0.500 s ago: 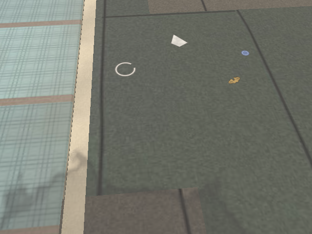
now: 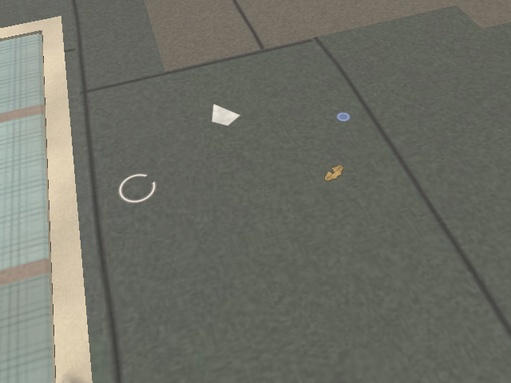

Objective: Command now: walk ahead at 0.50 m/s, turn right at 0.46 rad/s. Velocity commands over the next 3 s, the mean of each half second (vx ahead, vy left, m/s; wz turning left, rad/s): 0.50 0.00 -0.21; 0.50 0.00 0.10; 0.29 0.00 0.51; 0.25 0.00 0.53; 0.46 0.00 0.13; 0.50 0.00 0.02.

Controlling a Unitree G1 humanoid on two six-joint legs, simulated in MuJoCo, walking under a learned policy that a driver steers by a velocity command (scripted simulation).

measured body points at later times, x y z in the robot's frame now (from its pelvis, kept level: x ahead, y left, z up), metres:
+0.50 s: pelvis +0.28 +0.04 +0.00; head +0.30 +0.05 +0.45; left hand +0.45 +0.27 -0.12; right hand +0.24 -0.21 -0.13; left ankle +0.24 +0.12 -0.74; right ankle +0.39 -0.12 -0.69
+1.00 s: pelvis +0.53 -0.03 +0.00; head +0.55 -0.05 +0.45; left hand +0.53 +0.23 -0.13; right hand +0.62 -0.29 -0.13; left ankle +0.62 +0.12 -0.67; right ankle +0.48 -0.10 -0.74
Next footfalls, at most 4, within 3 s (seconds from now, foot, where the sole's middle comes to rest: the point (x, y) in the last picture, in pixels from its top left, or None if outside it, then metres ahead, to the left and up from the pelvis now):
0.16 left None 0.28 0.12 -0.78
0.68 right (340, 360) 0.52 -0.10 -0.78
1.24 left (277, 262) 0.80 0.07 -0.78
1.80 right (334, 242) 0.88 -0.09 -0.78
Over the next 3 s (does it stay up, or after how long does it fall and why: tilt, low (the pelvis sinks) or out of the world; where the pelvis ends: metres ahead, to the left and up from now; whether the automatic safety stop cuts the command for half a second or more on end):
stays up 1.26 0.30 0.00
